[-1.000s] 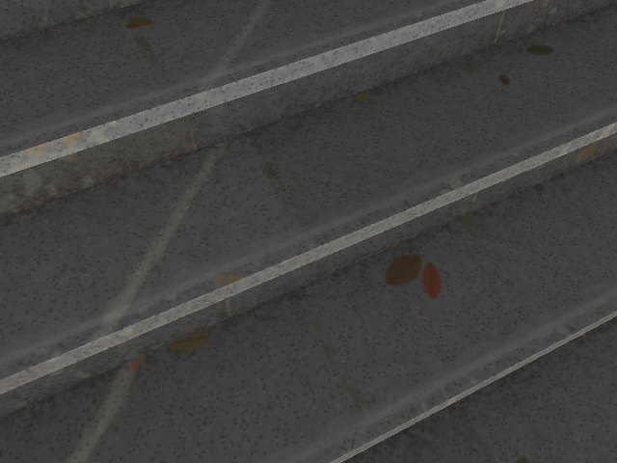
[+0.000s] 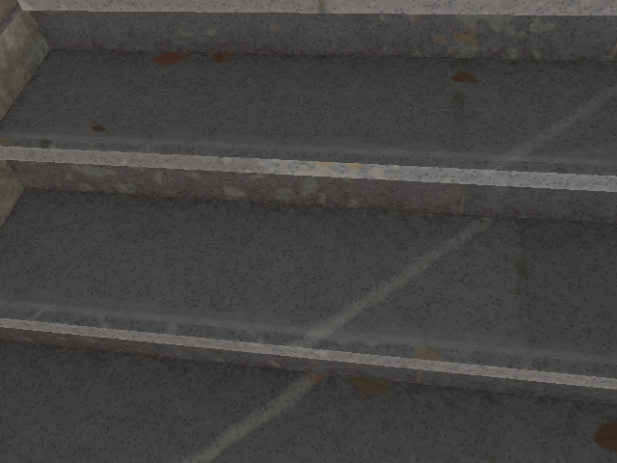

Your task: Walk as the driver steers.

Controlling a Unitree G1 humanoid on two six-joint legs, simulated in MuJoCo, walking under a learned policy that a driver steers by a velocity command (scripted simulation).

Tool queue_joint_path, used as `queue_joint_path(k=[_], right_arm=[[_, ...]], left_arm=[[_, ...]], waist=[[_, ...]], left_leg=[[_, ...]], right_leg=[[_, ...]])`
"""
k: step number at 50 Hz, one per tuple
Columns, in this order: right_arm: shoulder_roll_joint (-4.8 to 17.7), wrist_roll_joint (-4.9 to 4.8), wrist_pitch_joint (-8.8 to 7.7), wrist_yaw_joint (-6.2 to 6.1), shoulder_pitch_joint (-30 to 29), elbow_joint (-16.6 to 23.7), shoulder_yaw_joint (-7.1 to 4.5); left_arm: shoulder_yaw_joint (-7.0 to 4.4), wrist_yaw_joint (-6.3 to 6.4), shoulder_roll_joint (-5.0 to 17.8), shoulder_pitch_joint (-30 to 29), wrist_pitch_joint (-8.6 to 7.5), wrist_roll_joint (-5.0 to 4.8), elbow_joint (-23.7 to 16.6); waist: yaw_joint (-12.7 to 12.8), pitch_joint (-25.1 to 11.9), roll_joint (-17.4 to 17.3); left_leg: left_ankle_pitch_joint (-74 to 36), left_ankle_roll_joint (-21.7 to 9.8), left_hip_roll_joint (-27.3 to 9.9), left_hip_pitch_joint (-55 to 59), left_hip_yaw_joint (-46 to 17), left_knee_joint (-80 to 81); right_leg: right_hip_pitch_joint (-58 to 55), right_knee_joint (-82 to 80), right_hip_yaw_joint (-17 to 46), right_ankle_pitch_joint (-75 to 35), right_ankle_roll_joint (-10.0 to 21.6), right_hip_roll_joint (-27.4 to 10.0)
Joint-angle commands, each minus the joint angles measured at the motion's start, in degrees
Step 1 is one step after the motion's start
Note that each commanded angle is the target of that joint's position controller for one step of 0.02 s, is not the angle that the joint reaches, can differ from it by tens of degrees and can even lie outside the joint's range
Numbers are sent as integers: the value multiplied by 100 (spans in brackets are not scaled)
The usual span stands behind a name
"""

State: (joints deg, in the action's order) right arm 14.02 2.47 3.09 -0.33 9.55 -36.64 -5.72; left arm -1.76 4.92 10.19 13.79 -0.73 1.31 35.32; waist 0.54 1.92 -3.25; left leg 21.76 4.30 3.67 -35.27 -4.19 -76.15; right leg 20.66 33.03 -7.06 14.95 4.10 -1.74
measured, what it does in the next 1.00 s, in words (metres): steps on the spot: left foot, then right foot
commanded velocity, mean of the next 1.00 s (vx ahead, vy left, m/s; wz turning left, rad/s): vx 0.00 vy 0.00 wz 0.15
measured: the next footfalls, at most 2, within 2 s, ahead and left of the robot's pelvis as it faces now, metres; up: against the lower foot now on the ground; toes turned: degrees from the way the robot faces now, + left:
left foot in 0.28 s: +0.07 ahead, +0.11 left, +0.00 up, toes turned +8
right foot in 0.62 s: +0.03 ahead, -0.11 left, +0.00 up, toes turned +6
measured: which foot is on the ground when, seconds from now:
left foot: up 0.00-0.26, down 0.28-1.00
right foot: down 0.00-0.28, up 0.30-0.60, down 0.62-1.00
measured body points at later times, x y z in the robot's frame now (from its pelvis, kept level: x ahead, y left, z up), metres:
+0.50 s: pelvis +0.02 +0.03 +0.01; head +0.02 +0.04 +0.46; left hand +0.08 +0.27 -0.13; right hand +0.17 -0.17 -0.10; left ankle +0.03 +0.11 -0.73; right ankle -0.03 -0.12 -0.67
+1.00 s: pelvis +0.02 -0.01 +0.01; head +0.02 -0.02 +0.46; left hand -0.01 +0.22 -0.13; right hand +0.04 -0.23 -0.14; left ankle +0.03 +0.11 -0.73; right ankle -0.01 -0.11 -0.73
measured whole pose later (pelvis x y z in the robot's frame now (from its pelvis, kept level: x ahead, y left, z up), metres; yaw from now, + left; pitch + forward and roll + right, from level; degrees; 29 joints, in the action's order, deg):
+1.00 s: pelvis +0.02 -0.01 +0.01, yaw +6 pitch +0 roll +1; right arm 9.0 0.4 -0.6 -2.1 22.7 -52.8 -2.2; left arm -1.2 3.4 7.1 22.8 -0.9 1.0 54.8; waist -1.2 0.3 -0.9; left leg 9.3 -0.8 0.5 -11.7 2.5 -21.4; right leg 6.7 23.1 -0.4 16.0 1.4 0.5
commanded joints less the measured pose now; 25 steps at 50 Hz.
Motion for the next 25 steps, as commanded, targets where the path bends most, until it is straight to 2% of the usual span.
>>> queue_joint_path(k=[1,4,5,6,7,8,10,12,13,14,15,16,17,18,19,20,21,23,25], right_arm=[[142,44,0,-25,-116,421,-28],[-1,16,30,-31,-310,529,66],[104,-8,28,8,-235,387,50],[3,-79,31,43,-317,452,88],[-86,-124,47,43,-304,430,132],[-144,-145,55,25,-176,378,161],[-69,-176,37,-26,-109,387,158],[-216,-210,-48,-63,323,236,202],[-208,-217,-113,-73,443,140,218],[-55,-153,-260,-29,412,208,202],[338,-51,-365,-57,299,390,183],[156,-48,-367,-145,716,437,206],[-5,-52,-366,-153,438,418,267],[-143,-47,-389,-166,245,437,345],[-231,-44,-431,-167,135,428,394],[-212,-64,-466,-188,148,410,395],[-190,-60,-488,-193,223,370,392],[-198,-43,-558,-205,409,279,398],[-179,-48,-549,-236,529,188,398]], left_arm=[[-221,41,666,177,-154,24,-223],[-245,51,722,415,-147,58,-116],[-207,35,672,267,-175,35,-226],[-220,20,739,258,-184,57,-216],[-228,-4,741,185,-176,61,-208],[-228,-12,725,83,-155,67,-226],[-292,-61,839,139,-117,84,-202],[-325,-97,910,199,-16,-11,-60],[-330,-140,876,438,46,-24,101],[-329,-197,725,656,104,-42,222],[-173,-269,185,450,100,-119,-36],[-188,-217,288,582,166,-195,206],[-246,-227,435,479,203,-179,282],[-249,-241,409,287,230,-112,293],[-266,-262,407,202,255,-54,334],[-313,-279,452,287,282,1,412],[-322,-295,418,431,295,3,559],[-311,-320,292,564,289,-51,706],[-251,-309,148,375,284,-90,684]], waist=[[-2,-572,840],[92,-557,995],[132,-695,905],[114,-611,1041],[85,-572,1285],[49,-609,1355],[104,-499,1343],[-70,-497,1233],[-68,-438,1007],[-69,-323,346],[-56,-554,-1101],[-498,-1137,-1182],[-251,-572,-735],[-151,-232,-510],[-77,-151,-372],[-20,-141,-320],[4,-215,-189],[-5,-383,-71],[-48,-304,-238]], left_leg=[[-98,120,0,-1046,101,-141],[27,15,-57,-1054,117,430],[69,-59,-131,-716,232,684],[47,-138,-212,-483,346,1142],[131,-233,-273,-59,505,1603],[278,-342,-279,592,666,2137],[245,-486,-245,1188,925,2837],[-351,-643,-192,1999,1110,4200],[-611,-664,-83,2388,1145,4916],[-910,-624,-420,2830,436,5479],[-2758,-1016,-1937,3432,-1408,5625],[-2204,-1883,-2588,2488,-2038,6094],[-1439,-2069,-2334,2062,-1875,6278],[-1202,-1982,-2104,1809,-1476,6298],[-1408,-1839,-1896,1779,-1207,6237],[-1874,-1790,-1737,1835,-958,6117],[-2291,-1757,-1636,1942,-757,5994],[-2764,-1722,-1590,2218,-603,5820],[-2414,-1570,-1390,2409,-459,5769]], right_leg=[[-1541,-1061,1540,-882,1119,-1381],[-1636,-1150,1595,-666,1168,-1533],[-1539,-1148,1411,-990,1029,-1583],[-1398,-1166,1269,-849,991,-1537],[-1122,-1151,1055,-773,909,-1430],[-785,-1120,833,-860,839,-1330],[-556,-989,892,-1329,788,-1477],[-385,-689,805,-1461,622,-1405],[-272,-442,661,-1338,467,-1242],[80,301,349,-712,245,-935],[1272,1234,-42,1227,-313,-323],[333,2046,541,1867,-490,-331],[363,2625,718,1563,-647,-300],[449,2709,805,1390,-723,-281],[401,2809,848,1239,-747,-265],[356,2930,822,1164,-741,-195],[299,3032,782,1105,-728,-109],[191,2864,785,1091,-711,-46],[57,1681,697,1281,-654,2]])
